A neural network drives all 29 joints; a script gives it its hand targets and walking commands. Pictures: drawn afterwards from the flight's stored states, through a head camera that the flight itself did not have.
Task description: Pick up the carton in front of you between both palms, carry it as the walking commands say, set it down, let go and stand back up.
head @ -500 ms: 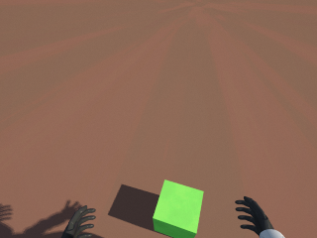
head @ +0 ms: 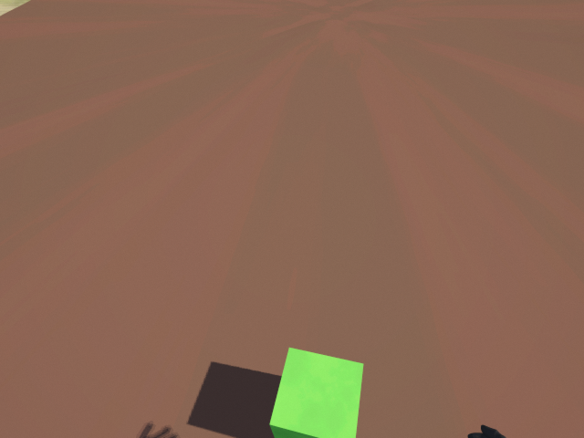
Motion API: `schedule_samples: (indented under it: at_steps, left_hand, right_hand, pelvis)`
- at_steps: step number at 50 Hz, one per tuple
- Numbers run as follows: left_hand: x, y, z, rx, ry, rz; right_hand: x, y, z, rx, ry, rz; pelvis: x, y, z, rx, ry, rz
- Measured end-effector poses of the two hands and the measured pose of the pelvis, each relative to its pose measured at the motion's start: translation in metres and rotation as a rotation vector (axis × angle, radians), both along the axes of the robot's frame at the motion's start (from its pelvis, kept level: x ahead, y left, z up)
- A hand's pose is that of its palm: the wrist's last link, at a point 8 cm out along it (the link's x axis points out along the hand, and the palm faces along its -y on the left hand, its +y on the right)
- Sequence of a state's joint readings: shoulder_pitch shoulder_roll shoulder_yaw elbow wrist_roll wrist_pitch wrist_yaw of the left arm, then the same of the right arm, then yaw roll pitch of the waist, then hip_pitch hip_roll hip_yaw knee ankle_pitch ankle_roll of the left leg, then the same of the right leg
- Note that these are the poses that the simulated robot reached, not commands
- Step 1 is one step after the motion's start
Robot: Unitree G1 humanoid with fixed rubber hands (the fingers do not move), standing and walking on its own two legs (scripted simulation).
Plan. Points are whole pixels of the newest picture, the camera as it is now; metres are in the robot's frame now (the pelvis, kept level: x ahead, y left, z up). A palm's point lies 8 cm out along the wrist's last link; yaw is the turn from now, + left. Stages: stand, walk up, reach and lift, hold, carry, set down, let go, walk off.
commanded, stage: stand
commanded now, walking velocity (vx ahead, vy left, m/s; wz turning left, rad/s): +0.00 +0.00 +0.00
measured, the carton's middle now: (318, 406) +0.35 -0.03 -0.64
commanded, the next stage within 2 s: none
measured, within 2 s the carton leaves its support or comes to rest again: neither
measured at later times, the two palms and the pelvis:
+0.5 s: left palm out of the picture +0.09 +0.24 -0.11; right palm out of the picture +0.04 -0.28 -0.13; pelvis +0.02 -0.01 -0.01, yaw -4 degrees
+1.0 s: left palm out of the picture +0.03 +0.24 -0.12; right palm out of the picture -0.05 -0.25 -0.14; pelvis +0.00 +0.00 +0.00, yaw -5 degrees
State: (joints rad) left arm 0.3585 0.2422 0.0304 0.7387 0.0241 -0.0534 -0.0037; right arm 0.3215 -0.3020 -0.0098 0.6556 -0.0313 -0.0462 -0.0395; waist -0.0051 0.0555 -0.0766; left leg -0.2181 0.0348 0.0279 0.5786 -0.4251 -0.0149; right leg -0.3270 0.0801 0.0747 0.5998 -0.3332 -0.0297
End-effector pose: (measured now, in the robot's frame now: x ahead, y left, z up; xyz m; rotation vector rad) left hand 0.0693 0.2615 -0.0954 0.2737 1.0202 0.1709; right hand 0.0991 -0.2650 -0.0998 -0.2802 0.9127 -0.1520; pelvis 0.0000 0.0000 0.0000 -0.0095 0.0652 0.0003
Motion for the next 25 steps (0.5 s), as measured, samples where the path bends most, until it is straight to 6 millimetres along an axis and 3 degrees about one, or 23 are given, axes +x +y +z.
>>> schedule_samples:
  at_steps: [12, 25]
  left_hand:
    - [0.036, -0.024, -0.014, -0.028, -0.005, -0.038]
    - [0.019, -0.02, -0.019, 0.001, 0.086, -0.04]
  right_hand:
    - [-0.02, -0.008, -0.016, -0.001, 0.1, -0.081]
    - [-0.064, -0.011, -0.028, 0.008, 0.234, -0.138]
  pelvis:
    - [0.018, -0.008, -0.007, 0.008, 0.008, -0.032]
    - [0.016, -0.01, -0.006, 0.017, -0.01, -0.062]
